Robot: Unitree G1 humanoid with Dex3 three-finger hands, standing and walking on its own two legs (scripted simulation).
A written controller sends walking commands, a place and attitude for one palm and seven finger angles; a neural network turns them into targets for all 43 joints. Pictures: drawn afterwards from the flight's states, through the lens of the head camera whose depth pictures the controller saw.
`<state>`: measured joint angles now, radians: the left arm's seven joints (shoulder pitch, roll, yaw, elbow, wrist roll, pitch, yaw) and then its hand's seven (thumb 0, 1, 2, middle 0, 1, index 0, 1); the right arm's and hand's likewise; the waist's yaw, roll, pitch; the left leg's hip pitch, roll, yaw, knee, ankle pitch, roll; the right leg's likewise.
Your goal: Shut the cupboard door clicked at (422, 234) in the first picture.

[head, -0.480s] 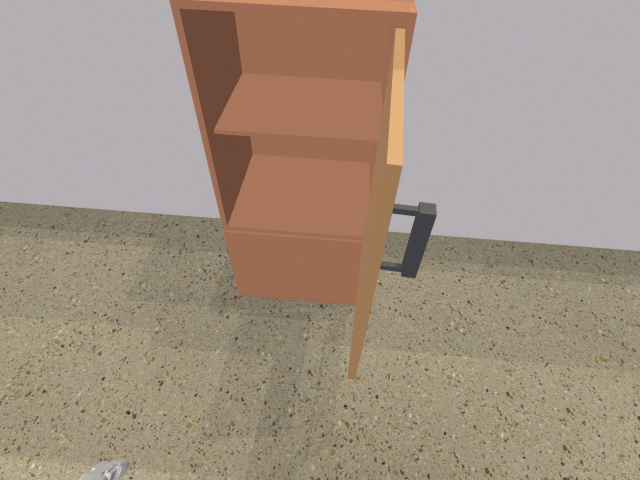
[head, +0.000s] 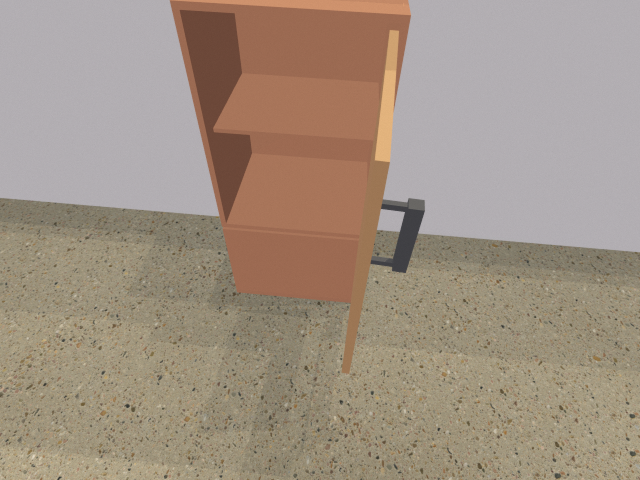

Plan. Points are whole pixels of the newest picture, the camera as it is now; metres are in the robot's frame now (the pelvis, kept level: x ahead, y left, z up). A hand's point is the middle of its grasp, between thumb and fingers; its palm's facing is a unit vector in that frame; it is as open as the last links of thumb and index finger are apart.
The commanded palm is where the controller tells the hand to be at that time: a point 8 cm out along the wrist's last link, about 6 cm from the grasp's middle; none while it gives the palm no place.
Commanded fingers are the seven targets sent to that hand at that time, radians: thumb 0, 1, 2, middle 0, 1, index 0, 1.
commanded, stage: stand and wait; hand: left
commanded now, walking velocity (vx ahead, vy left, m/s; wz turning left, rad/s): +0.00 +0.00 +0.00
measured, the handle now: (393, 236) +0.46 -0.08 +0.04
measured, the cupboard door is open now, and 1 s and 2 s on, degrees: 86 86 86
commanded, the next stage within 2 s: look at it before walking up in 0.34 s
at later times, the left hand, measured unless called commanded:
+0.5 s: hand out of the picture +0.07 +0.23 -0.16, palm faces -0.04 -0.95 -0.32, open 7.3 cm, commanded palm none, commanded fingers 0.00 0.90 0.90 -0.20 -0.30 -0.20 -0.30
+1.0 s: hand out of the picture +0.08 +0.24 -0.16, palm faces -0.03 -0.95 -0.33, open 7.3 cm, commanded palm none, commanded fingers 0.00 0.90 0.90 -0.20 -0.30 -0.20 -0.30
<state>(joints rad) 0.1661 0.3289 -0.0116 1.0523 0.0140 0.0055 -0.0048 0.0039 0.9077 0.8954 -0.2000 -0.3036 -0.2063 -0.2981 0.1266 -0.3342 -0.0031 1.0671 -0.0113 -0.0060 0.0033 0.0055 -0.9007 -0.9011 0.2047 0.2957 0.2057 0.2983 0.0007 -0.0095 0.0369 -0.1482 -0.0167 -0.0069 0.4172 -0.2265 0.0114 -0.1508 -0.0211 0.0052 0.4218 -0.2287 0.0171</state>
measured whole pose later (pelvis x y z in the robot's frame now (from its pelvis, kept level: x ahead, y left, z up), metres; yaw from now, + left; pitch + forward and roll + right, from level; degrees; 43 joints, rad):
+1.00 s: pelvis +0.01 -0.01 +0.00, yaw +0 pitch -2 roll +0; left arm 0.14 0.34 -0.01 1.09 0.01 -0.01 0.00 0.00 0.91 0.90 -0.20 -0.30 -0.21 -0.30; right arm 0.11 -0.33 0.00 1.12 -0.01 -0.01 0.00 0.00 -0.90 -0.90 0.20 0.30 0.21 0.30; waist 0.00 -0.01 0.04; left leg -0.12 0.00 -0.01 0.36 -0.21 0.00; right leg -0.12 -0.01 0.00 0.36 -0.21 0.01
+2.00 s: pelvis -0.01 -0.05 +0.00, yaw -25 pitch +1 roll +2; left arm 0.30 0.19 0.06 0.93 0.02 0.02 0.00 0.00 0.91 0.90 -0.20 -0.30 -0.21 -0.30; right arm 0.10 -0.24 -0.07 0.94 -0.02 0.05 -0.03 0.01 -0.91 -0.90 0.20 0.30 0.20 0.30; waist 0.05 0.01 0.05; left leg -0.46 0.04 -0.04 0.99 -0.36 -0.08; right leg -0.26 0.13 0.16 0.43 -0.17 -0.09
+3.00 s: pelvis -0.03 -0.02 +0.00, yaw -61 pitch +0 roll +1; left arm 0.19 0.20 0.05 0.90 0.02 0.03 -0.01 0.00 0.91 0.90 -0.20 -0.30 -0.21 -0.30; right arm 0.18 -0.23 -0.06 0.91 -0.02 0.05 -0.01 0.01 -0.91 -0.90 0.20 0.30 0.20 0.30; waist -0.01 0.01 0.07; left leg -0.46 0.08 0.02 0.95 -0.37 -0.10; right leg -0.24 0.08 0.08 0.48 -0.23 -0.06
